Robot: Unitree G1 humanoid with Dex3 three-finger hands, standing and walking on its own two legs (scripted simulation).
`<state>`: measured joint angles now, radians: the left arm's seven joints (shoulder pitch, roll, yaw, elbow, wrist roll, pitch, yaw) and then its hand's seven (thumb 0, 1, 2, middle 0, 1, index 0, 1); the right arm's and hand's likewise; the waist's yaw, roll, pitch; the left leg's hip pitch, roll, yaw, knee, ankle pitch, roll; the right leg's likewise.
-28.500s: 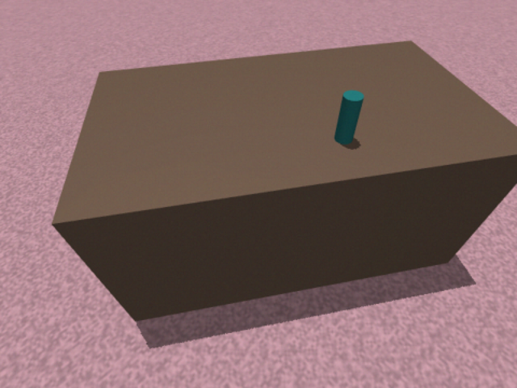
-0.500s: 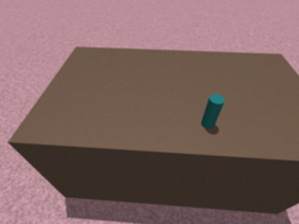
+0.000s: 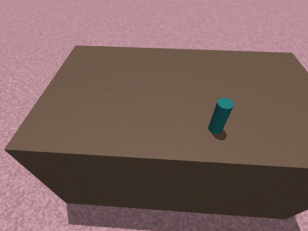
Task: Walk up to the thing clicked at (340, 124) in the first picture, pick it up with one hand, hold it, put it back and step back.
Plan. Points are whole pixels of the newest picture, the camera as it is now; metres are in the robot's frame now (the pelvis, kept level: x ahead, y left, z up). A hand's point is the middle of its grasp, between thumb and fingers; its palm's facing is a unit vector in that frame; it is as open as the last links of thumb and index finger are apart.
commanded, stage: stand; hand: right
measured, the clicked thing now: (219, 117) +0.52 -0.22 -0.06
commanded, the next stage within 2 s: step back in 1.20 s
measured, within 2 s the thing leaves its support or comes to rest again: neither
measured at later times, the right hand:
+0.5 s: hand out of the picture +0.08 -0.25 -0.16, palm faces -0.02 +0.94 -0.35, open 7.4 cm
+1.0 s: hand out of the picture +0.09 -0.24 -0.16, palm faces -0.03 +0.94 -0.34, open 7.4 cm
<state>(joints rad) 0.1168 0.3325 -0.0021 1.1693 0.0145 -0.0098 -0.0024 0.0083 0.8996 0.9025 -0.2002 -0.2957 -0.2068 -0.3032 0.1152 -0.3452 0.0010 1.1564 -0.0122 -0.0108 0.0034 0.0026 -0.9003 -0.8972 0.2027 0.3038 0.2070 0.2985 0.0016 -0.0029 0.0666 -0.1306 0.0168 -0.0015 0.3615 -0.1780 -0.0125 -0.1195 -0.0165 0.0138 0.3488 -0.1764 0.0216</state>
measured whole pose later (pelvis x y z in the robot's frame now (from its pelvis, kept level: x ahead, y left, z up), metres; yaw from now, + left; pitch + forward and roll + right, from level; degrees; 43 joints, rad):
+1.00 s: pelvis +0.01 +0.01 +0.00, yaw +0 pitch -3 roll +0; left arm 0.11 0.35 0.00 1.14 0.01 0.00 0.00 0.01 0.90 0.90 -0.20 -0.30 -0.21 -0.30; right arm 0.11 -0.35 0.00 1.14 -0.01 -0.01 0.01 0.00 -0.90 -0.90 0.20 0.30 0.21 0.30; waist 0.00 0.00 0.06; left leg -0.11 0.00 0.00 0.33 -0.18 0.00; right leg -0.09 -0.03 0.02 0.31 -0.18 0.03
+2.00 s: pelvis -0.13 +0.02 -0.01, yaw +1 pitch -1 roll -2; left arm 0.13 0.40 0.07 0.86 0.01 0.07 0.02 0.01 0.90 0.90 -0.20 -0.30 -0.21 -0.30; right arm 0.14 -0.36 -0.04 0.92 -0.04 0.05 0.00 0.00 -0.90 -0.90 0.21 0.30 0.21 0.30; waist 0.01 -0.04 0.16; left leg -0.25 -0.01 -0.01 0.54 -0.27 0.04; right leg -0.47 0.13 0.16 1.19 -0.46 0.00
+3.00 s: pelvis -0.44 +0.01 -0.03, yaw -5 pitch -4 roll -3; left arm 0.18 0.37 0.07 0.87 0.04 0.05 0.00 0.01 0.90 0.90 -0.20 -0.30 -0.21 -0.30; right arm 0.08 -0.42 -0.05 0.81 -0.02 0.05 -0.01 0.00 -0.90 -0.90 0.20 0.30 0.21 0.30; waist 0.01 0.07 0.21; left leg -0.44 0.09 -0.04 0.72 -0.24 0.00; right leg -0.21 0.07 0.03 0.65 -0.37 0.01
